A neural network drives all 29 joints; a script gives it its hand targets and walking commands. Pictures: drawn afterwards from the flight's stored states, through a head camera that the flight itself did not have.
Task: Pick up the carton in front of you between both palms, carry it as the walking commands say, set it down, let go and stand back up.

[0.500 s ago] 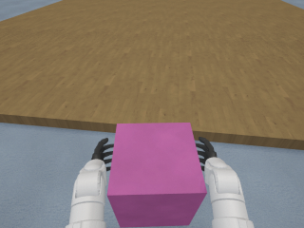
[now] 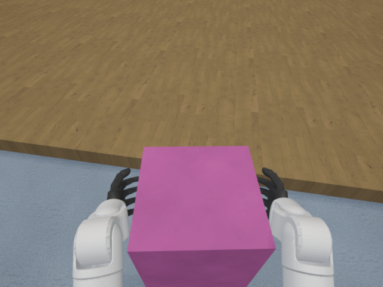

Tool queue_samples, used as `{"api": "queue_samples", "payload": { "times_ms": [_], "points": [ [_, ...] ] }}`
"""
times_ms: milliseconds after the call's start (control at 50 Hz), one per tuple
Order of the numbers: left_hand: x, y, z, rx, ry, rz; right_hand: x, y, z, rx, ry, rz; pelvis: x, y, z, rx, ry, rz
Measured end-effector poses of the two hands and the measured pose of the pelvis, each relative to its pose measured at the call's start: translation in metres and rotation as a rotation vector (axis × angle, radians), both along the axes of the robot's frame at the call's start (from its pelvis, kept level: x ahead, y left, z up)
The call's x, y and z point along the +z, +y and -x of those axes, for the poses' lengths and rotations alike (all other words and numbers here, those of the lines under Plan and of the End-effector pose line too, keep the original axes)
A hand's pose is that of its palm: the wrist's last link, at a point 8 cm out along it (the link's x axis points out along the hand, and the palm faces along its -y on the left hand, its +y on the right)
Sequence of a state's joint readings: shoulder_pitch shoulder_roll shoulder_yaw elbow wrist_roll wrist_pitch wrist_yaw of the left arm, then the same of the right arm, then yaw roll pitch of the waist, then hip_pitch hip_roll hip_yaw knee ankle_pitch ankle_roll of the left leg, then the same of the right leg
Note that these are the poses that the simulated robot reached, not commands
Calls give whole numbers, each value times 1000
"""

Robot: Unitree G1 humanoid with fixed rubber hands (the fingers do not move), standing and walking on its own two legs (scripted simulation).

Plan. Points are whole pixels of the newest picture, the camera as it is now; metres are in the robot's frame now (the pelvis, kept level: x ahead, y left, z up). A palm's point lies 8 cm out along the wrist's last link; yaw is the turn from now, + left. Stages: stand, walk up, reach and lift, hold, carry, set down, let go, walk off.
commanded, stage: carry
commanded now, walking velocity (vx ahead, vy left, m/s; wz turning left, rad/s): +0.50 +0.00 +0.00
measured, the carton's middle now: (196, 221) +0.27 +0.00 +0.02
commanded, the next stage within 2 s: none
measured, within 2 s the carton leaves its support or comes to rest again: neither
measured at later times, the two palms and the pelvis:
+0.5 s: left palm (147, 95) +0.61 +0.14 +0.11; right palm (251, 99) +0.60 -0.16 +0.10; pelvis +0.32 +0.00 -0.02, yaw -1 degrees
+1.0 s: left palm (161, 25) +1.04 +0.13 +0.15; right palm (235, 27) +1.02 -0.16 +0.15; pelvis +0.65 +0.00 -0.03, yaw -3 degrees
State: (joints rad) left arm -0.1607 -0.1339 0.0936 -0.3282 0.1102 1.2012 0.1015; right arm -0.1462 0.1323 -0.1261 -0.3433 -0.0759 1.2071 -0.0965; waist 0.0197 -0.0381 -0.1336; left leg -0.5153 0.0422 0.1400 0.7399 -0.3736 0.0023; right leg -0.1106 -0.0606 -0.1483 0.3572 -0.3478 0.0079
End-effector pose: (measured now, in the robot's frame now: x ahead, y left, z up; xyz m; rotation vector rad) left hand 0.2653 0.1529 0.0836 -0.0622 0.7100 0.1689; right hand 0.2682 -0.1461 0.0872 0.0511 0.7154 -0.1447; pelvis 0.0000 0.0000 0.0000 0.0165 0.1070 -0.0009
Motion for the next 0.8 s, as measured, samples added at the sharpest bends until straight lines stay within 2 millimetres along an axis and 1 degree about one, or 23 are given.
{"api": "queue_samples", "payload": {
  "times_ms": [60, 100, 120, 180, 240, 280, 340, 400, 440, 520, 540, 580, 620, 680, 740, 800],
  "points": [
    [1, 13, -39, 11, -38, 9, 2, 13, -41, 8, -39, 5, -10, 11, -38, -10, -19, -3],
    [-2, 20, -69, 5, -65, 12, -1, 20, -67, 0, -65, 5, -20, 20, -65, -32, -33, -7],
    [-3, 22, -82, -4, -57, 10, -4, 22, -78, -6, -58, 7, -21, 24, -77, -39, -34, -8],
    [-5, 21, -120, -33, 3, 10, -8, 21, -105, -35, 2, 5, -12, 30, -109, -56, -27, 5],
    [-1, 14, -156, -60, 34, 14, -4, 15, -132, -70, 34, 1, 0, 33, -142, -55, -19, 22],
    [4, 10, -182, -78, 28, 12, 2, 11, -154, -85, 28, 2, 5, 32, -166, -50, -16, 33],
    [11, 5, -223, -82, -2, 15, 11, 6, -195, -91, -2, 3, 8, 28, -204, -42, -13, 41],
    [15, 0, -264, -69, -36, 14, 15, 0, -240, -80, -36, 0, 5, 19, -246, -37, -18, 38],
    [18, -5, -293, -54, -65, 11, 16, -4, -274, -68, -64, -7, -1, 12, -276, -33, -25, 31],
    [23, -16, -357, -10, -148, 5, 16, -16, -348, -37, -149, -34, -24, -8, -341, -8, -52, 26],
    [25, -18, -372, 0, -156, -1, 15, -18, -367, -25, -156, -38, -26, -12, -353, -3, -54, 34],
    [27, -21, -399, 22, -137, -7, 16, -21, -400, 3, -136, -37, -23, -18, -375, 4, -52, 29],
    [31, -21, -423, 43, -109, -16, 21, -20, -432, 24, -109, -42, -16, -24, -396, 7, -47, 18],
    [43, -20, -464, 58, -97, -27, 33, -19, -479, 41, -96, -52, -6, -29, -428, 5, -37, 7],
    [60, -19, -514, 46, -109, -41, 48, -19, -528, 51, -110, -38, 1, -31, -462, -1, -29, 0],
    [74, -21, -570, 12, -114, -54, 63, -21, -578, 48, -117, -10, 4, -29, -500, -7, -20, -1]
  ]
}}
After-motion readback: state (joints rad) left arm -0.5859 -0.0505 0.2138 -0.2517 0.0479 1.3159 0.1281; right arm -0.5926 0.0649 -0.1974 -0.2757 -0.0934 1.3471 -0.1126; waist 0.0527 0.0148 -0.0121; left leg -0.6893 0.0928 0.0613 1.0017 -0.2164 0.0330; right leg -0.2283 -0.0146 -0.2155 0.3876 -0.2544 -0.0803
